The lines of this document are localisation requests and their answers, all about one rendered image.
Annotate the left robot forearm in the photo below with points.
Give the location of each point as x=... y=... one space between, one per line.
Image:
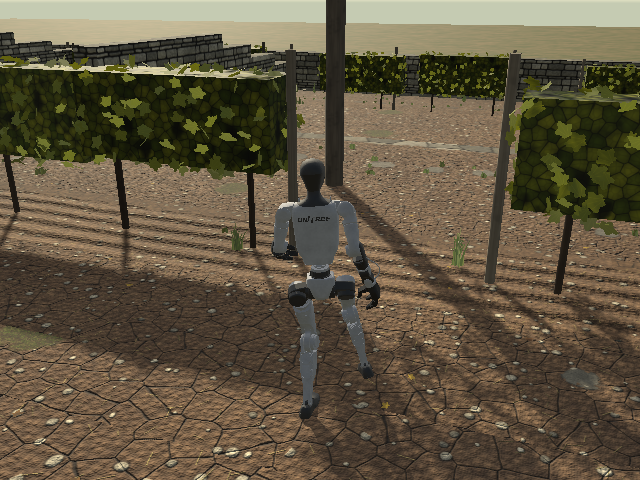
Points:
x=276 y=254

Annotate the robot left upper arm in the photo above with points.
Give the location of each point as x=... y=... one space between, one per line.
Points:
x=282 y=217

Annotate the left robot hand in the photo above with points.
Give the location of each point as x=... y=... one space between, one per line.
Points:
x=289 y=252

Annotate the right robot forearm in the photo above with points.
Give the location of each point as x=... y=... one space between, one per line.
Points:
x=363 y=268

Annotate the robot left foot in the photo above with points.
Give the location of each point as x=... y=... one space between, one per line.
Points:
x=307 y=410

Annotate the robot right upper arm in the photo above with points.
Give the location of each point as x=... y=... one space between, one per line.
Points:
x=348 y=212

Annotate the right robot hand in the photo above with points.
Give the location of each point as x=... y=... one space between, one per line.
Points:
x=374 y=294

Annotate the robot right shin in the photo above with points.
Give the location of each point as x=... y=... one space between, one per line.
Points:
x=357 y=337

